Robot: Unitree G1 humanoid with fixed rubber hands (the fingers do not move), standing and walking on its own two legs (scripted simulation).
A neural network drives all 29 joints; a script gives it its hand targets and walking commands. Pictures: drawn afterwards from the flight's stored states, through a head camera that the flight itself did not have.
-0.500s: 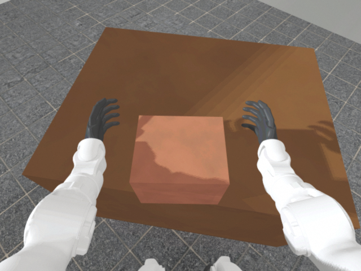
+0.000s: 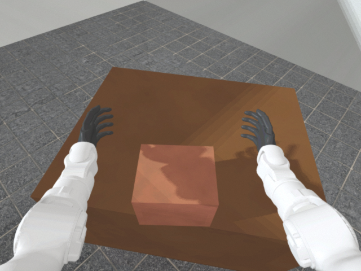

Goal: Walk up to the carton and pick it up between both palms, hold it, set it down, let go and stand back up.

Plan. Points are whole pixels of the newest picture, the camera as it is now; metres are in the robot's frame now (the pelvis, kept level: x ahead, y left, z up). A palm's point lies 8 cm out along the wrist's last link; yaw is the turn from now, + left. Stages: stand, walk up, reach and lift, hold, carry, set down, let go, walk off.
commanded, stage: set down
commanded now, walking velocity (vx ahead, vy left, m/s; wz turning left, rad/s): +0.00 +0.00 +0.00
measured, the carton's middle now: (175, 185) +0.39 +0.02 -0.11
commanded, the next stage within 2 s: none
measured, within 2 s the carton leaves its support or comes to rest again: neither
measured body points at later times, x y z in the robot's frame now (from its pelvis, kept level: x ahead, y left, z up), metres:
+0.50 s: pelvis -0.01 +0.00 +0.01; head +0.02 +0.01 +0.46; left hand +0.35 +0.23 +0.01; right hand +0.34 -0.18 +0.01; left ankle +0.01 +0.11 -0.71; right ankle +0.02 -0.11 -0.71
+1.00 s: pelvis +0.01 +0.00 +0.02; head +0.04 +0.02 +0.46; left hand +0.25 +0.24 -0.02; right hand +0.25 -0.18 -0.03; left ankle +0.01 +0.11 -0.71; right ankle +0.02 -0.11 -0.72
